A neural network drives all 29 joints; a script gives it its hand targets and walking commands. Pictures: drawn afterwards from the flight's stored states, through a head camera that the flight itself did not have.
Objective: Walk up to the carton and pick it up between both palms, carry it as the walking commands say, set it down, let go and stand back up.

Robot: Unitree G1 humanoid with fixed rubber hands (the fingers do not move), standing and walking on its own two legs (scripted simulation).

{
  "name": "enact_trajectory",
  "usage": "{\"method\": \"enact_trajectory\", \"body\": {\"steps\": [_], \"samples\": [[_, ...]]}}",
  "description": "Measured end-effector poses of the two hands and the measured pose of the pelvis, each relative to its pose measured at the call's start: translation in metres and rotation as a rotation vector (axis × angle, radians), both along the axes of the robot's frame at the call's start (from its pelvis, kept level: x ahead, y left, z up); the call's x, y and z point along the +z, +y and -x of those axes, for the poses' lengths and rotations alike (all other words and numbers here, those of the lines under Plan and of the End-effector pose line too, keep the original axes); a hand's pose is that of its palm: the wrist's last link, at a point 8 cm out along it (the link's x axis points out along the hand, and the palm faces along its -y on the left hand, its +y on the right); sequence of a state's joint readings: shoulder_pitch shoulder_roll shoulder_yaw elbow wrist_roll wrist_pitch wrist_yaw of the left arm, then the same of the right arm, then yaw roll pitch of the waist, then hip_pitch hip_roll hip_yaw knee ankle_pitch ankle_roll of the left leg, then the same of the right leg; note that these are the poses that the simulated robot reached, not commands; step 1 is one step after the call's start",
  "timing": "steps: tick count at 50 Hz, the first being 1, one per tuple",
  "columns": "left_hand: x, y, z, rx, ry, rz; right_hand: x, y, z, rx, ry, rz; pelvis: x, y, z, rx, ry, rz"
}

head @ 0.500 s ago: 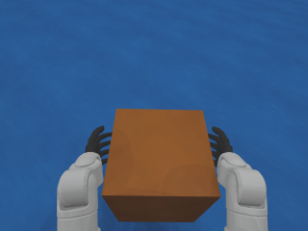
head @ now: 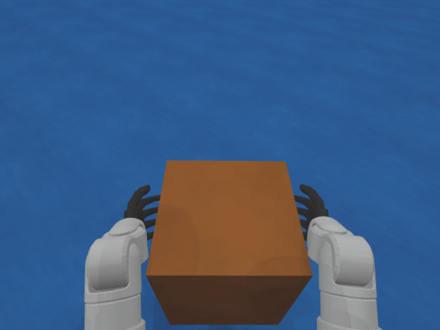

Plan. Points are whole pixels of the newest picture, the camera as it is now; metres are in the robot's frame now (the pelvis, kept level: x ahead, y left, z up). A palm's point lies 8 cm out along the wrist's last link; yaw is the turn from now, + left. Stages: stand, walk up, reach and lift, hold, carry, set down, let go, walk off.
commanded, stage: carry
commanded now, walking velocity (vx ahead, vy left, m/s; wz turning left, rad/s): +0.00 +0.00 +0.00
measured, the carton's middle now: (225, 246) +0.27 +0.00 +0.02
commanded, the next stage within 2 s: none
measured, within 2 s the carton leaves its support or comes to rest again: neither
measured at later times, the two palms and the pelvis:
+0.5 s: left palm (146, 223) +0.28 +0.14 +0.08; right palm (321, 227) +0.27 -0.16 +0.08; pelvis +0.01 -0.01 +0.00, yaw +0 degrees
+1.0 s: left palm (156, 224) +0.29 +0.13 +0.06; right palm (323, 229) +0.28 -0.17 +0.06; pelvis +0.01 -0.02 +0.00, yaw -1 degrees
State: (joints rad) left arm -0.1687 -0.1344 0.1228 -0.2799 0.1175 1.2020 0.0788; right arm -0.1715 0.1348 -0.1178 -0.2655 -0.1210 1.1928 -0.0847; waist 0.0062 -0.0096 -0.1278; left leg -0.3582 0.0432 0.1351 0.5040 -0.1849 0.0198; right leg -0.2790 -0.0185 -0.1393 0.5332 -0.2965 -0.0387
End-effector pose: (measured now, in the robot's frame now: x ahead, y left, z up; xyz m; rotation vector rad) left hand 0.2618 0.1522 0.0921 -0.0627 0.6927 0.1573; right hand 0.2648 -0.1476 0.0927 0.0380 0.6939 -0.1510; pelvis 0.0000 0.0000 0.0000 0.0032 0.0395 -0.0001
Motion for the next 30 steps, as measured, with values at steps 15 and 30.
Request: {"method": "enact_trajectory", "body": {"steps": [15,30], "samples": [[-0.006,-0.008,-0.008,-0.02,0.007,-0.006,-0.008,-0.008,-0.002,-0.016,0.008,-0.001,0.001,-0.003,-0.001,-0.002,0.006,-0.003],[-0.012,-0.016,-0.018,-0.031,-0.003,-0.02,-0.016,-0.016,-0.011,-0.013,-0.002,0.003,0.001,-0.01,-0.007,-0.008,0.008,-0.008]]}}
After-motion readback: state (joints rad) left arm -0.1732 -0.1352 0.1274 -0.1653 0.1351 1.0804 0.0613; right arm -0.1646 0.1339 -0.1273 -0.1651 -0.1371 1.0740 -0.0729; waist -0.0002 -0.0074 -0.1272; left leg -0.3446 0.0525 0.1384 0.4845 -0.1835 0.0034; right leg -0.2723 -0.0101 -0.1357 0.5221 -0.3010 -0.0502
